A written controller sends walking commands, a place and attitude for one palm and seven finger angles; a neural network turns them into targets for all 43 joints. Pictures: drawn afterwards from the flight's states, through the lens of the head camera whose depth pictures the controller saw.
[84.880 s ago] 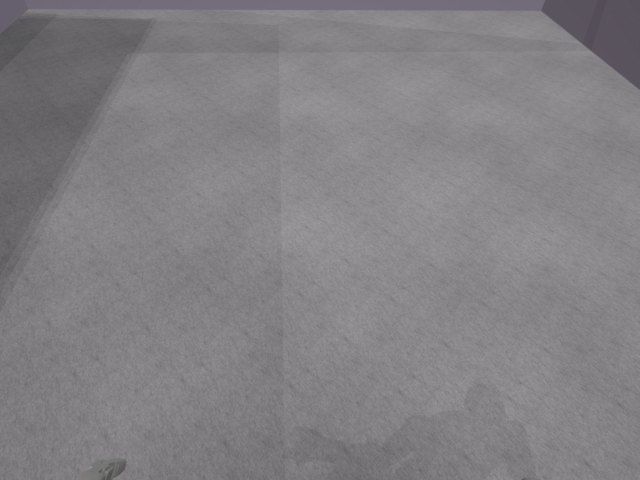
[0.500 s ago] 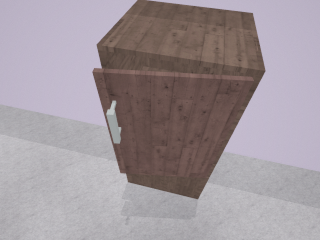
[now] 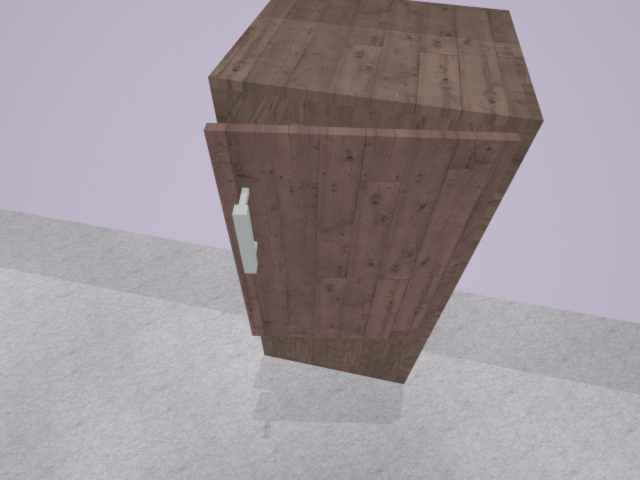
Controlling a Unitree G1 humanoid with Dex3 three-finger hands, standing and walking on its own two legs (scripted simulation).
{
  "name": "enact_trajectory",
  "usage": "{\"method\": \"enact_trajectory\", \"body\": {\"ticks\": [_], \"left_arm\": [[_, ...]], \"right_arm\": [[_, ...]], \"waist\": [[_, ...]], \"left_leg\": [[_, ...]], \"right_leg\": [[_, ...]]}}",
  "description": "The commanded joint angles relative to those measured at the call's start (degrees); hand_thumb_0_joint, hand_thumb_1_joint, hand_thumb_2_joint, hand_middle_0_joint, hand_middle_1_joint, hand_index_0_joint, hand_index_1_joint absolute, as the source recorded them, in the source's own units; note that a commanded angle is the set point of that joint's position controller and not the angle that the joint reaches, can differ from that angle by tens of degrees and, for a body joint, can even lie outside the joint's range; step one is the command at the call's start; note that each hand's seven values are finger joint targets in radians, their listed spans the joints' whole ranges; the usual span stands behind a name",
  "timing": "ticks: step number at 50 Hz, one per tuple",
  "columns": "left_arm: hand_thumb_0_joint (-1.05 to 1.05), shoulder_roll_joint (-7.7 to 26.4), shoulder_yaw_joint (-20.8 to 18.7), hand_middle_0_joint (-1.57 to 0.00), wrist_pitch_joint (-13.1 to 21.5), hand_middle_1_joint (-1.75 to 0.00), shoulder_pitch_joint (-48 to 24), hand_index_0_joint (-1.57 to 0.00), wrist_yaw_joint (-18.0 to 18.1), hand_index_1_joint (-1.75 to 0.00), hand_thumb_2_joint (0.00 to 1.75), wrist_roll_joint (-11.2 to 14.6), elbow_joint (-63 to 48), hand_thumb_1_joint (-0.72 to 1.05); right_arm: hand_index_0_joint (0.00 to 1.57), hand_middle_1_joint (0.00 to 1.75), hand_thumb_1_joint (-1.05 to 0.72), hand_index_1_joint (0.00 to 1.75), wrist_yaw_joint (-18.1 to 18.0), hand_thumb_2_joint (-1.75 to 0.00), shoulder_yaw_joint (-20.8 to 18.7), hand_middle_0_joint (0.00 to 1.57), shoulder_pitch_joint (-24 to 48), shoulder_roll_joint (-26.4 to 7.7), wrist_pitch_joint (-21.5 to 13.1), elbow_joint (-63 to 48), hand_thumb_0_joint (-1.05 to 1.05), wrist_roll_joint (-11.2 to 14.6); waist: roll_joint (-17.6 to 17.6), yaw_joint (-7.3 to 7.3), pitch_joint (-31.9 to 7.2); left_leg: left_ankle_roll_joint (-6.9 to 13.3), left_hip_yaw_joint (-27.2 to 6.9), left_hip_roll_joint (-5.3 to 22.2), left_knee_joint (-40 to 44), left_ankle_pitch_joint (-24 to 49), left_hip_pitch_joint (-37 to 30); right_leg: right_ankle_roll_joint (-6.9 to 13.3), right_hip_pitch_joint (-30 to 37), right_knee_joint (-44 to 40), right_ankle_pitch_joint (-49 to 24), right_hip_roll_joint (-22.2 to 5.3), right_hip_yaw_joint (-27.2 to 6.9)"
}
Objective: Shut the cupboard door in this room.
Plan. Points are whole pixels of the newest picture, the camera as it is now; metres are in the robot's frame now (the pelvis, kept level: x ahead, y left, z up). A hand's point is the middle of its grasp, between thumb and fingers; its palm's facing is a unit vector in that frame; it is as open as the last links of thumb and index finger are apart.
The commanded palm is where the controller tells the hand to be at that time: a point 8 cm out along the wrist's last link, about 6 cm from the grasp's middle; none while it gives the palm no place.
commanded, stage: come to a stop and stand still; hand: left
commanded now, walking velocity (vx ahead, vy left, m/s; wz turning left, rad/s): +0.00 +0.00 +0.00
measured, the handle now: (248, 232) +0.47 +0.14 +0.01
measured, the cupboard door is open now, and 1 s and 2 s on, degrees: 11 11 11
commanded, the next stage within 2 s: look again from close up in 0.18 s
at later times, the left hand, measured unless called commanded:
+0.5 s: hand out of the picture +0.01 +0.19 -0.18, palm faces -0.01 -0.98 -0.18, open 7.4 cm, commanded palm none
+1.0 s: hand out of the picture +0.03 +0.20 -0.17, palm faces -0.02 -0.98 -0.22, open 7.4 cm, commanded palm none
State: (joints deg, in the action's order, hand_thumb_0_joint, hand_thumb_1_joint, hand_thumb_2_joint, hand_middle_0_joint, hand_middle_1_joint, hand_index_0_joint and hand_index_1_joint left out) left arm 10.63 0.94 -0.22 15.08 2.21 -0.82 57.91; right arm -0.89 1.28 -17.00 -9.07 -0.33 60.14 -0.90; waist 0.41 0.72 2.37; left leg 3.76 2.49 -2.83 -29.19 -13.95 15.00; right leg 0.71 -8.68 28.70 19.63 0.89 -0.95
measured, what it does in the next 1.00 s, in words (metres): stands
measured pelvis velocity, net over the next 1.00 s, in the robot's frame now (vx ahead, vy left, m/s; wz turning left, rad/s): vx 0.01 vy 0.01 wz -0.01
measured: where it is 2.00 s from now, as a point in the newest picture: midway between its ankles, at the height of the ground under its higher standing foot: outside the picture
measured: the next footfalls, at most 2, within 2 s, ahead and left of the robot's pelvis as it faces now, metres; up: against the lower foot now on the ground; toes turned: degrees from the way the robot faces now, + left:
right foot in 1.26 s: +0.04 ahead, -0.14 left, +0.00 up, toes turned +0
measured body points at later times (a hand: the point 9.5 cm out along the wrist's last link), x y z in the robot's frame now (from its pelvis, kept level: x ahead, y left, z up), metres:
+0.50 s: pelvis +0.01 +0.01 +0.00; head +0.03 +0.03 +0.45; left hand +0.01 +0.24 -0.16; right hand +0.06 -0.23 -0.14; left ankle +0.02 +0.08 -0.74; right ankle -0.05 -0.12 -0.74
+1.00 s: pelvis +0.01 +0.01 +0.01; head +0.03 +0.02 +0.45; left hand +0.03 +0.25 -0.16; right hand +0.04 -0.23 -0.14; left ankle +0.02 +0.08 -0.74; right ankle -0.05 -0.12 -0.74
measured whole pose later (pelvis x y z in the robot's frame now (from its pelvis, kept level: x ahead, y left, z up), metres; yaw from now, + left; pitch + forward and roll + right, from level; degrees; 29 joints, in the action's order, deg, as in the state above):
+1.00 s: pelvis +0.01 +0.01 +0.01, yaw +0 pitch +0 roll +0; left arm 12.9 0.6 -0.5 13.7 1.8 -0.9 62.7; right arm -1.6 0.8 -11.2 -10.7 -1.4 64.3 -0.6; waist 2.4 0.1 2.4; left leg 4.5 3.1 -4.1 -23.2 -11.5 11.7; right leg -0.4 -6.3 24.2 17.7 -0.4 -1.6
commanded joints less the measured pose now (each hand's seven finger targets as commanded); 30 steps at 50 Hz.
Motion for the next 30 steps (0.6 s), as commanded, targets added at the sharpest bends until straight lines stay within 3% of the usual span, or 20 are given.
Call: {"method": "enact_trajectory", "body": {"ticks": [1,8,11,22,30], "left_arm": [[0.0,5.27,-0.9,-0.2,0.85,-0.3,4.2,-0.2,0.16,-0.3,0.9,-0.05,-0.96,0.9],[0.0,6.06,-0.85,-0.2,1.36,-0.3,4.39,-0.2,0.36,-0.3,0.9,0.23,1.11,0.9],[0.0,6.11,-0.76,-0.2,1.38,-0.3,4.54,-0.2,0.43,-0.3,0.9,0.09,2.02,0.9],[0.0,6.75,-0.66,-0.2,1.12,-0.3,4.04,-0.2,0.2,-0.3,0.9,-0.09,3.19,0.9],[0.0,7.64,-0.93,-0.2,1.21,-0.3,3.0,-0.2,-0.01,-0.3,0.9,-0.02,3.06,0.9]], "right_arm": [[0.2,0.3,-0.9,0.3,-0.64,-0.9,-1.81,0.2,-0.31,-7.53,-1.55,-2.95,0.0,0.11],[0.2,0.3,-0.9,0.3,-1.0,-0.9,-1.67,0.2,-0.41,-7.67,-2.23,-0.9,0.0,0.47],[0.2,0.3,-0.9,0.3,-1.12,-0.9,-1.69,0.2,0.29,-7.5,-2.21,-0.22,0.0,0.58],[0.2,0.3,-0.9,0.3,-1.08,-0.9,-2.0,0.2,3.36,-8.86,-2.02,0.47,0.0,0.62],[0.2,0.3,-0.9,0.3,-1.07,-0.9,-2.16,0.2,4.09,-9.92,-2.28,0.56,0.0,0.56]], "waist": [[-0.97,-1.43,0.93],[-0.43,-1.05,-2.48],[0.08,-1.03,-1.54],[-0.61,-1.1,0.48],[-0.02,-1.26,-1.89]], "left_leg": [[1.05,-11.68,9.04,10.73,-2.0,-0.16],[0.47,-8.61,8.26,7.08,12.79,-5.73],[0.42,-8.16,8.3,6.55,15.35,-6.54],[0.28,-8.73,8.43,8.89,11.23,-6.55],[0.23,-9.24,8.79,9.26,13.88,-7.96]], "right_leg": [[2.0,-3.03,-4.42,-2.04,-3.92,-3.21],[1.46,-1.75,-5.54,-9.93,-5.54,-4.31],[1.28,-2.04,-5.86,-11.97,-5.67,-4.31],[0.89,-2.92,-7.49,-9.2,-6.09,-4.36],[0.72,-1.68,-7.58,-10.06,-6.29,-4.21]]}}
